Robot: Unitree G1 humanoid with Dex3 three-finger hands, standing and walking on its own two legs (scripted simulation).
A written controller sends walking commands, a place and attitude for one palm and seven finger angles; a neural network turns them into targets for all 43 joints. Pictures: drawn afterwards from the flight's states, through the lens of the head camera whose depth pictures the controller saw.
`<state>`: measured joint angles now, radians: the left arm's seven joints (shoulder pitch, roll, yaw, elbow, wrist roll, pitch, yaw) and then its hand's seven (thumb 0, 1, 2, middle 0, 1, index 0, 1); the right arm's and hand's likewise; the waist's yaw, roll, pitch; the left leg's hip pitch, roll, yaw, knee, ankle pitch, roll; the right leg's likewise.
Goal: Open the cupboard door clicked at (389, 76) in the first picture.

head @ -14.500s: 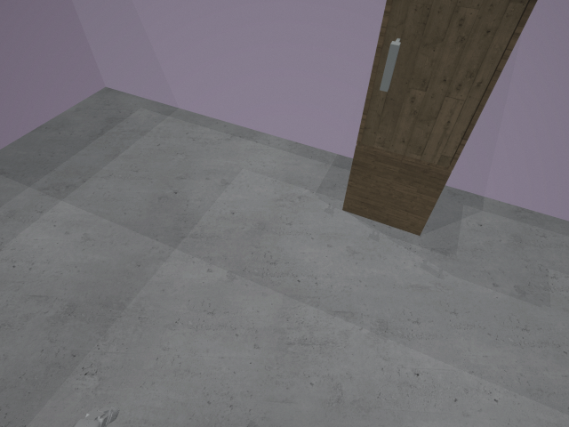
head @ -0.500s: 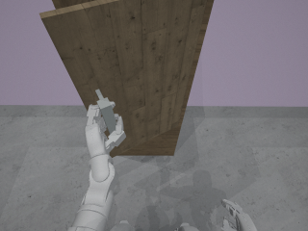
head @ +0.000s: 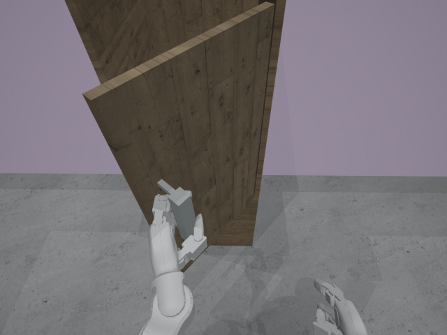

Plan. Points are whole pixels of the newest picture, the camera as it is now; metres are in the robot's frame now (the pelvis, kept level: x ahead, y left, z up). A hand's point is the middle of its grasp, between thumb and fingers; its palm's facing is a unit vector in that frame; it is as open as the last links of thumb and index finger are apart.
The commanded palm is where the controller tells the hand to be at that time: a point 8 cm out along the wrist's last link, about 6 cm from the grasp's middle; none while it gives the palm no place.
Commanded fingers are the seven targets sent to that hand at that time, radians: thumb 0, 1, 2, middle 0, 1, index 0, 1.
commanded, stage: open thumb and fingers to let go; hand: left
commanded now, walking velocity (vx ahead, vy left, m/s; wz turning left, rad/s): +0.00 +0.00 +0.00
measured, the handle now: (177, 212) +0.33 +0.09 +0.04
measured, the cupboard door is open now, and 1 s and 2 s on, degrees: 50 47 49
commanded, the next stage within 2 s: slide the hand sideways off the handle in 0.84 s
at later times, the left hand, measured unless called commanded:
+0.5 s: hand (193, 234) +0.29 +0.05 +0.04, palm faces +0.32 -0.95 -0.04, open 12.0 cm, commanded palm +0.24 +0.10 +0.04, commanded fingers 0.00 -0.50 0.30 -0.28 -1.05 -0.28 -1.05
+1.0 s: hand (191, 237) +0.28 +0.06 +0.04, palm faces +0.19 -0.98 -0.04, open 15.5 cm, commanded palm +0.24 +0.10 +0.04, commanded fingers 0.00 -0.50 0.30 -0.15 -0.30 -0.15 -0.30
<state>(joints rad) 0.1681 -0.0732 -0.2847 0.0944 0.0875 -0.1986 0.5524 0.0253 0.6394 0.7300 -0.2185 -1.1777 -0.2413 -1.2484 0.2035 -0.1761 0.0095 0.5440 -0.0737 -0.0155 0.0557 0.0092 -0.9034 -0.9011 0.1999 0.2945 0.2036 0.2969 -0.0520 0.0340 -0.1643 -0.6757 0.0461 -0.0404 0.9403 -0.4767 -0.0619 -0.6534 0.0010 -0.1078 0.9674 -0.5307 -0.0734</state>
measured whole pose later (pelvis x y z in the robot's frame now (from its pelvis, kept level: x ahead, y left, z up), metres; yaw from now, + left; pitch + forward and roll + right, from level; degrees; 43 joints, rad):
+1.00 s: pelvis -0.04 +0.03 -0.01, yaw -1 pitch +12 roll +0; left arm -0.08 -0.10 -0.27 0.32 0.11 -0.28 0.54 -0.01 -0.50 0.30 -0.32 -0.49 -0.27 -0.52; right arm 0.16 -0.17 0.01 0.58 -0.08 -0.02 0.04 0.01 -0.90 -0.90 0.20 0.29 0.20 0.30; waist -0.02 0.03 -0.13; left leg -0.78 0.02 -0.03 1.02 -0.45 -0.03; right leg -0.75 -0.02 -0.08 1.03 -0.49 -0.04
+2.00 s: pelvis -0.01 +0.04 -0.02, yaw -1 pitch +14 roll -1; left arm 0.53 0.08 -0.19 -0.23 -0.04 -0.36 0.04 -0.01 -0.50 0.30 -0.15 -0.30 -0.15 -0.30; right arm 0.26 -0.21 0.01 0.38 -0.01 -0.03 0.01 0.01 -0.90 -0.90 0.20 0.29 0.20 0.30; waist 0.00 0.04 -0.14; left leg -0.82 0.02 -0.02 1.11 -0.54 -0.01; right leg -0.78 -0.03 -0.08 1.09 -0.56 -0.02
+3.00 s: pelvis -0.01 +0.06 +0.03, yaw -1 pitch +3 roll -2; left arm 0.63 0.30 0.09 -0.47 -0.05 -0.04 0.10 -0.01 -0.16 0.44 -0.17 -0.30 -0.17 -0.30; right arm 0.28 -0.21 0.06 0.45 0.02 -0.07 -0.11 0.01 -0.90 -0.90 0.20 0.29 0.20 0.30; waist 0.04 0.06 -0.09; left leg -0.44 0.01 -0.01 0.79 -0.41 0.01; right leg -0.39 -0.02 -0.06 0.74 -0.40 0.01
